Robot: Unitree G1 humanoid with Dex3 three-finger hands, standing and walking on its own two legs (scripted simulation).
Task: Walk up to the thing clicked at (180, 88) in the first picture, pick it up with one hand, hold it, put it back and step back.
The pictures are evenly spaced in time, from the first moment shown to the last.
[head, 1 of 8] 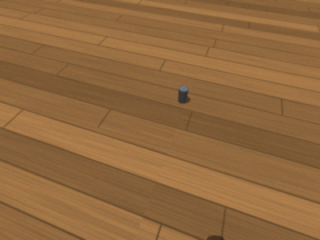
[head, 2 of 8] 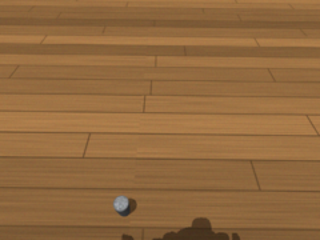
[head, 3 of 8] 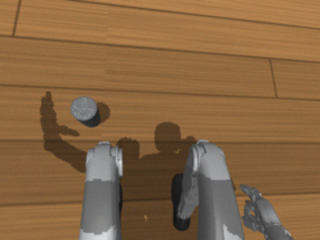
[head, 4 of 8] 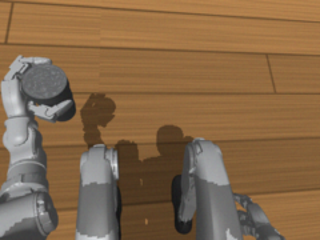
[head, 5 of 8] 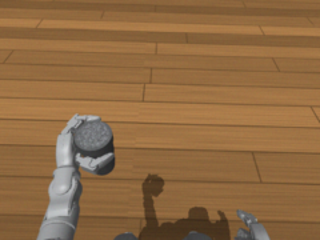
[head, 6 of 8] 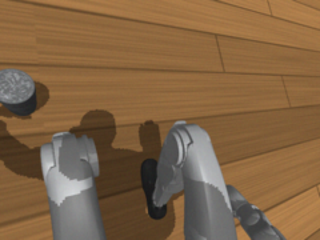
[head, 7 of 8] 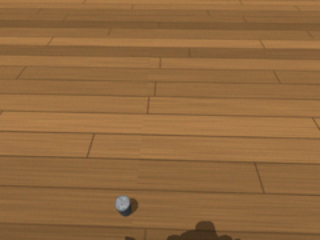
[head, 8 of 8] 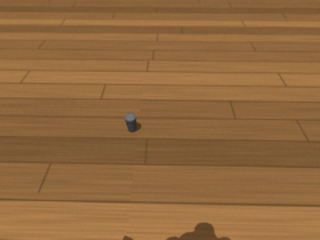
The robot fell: no
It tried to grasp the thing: yes
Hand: left
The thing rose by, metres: 0.68
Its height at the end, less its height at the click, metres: +0.00
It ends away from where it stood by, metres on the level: 0.01
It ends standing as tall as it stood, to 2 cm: yes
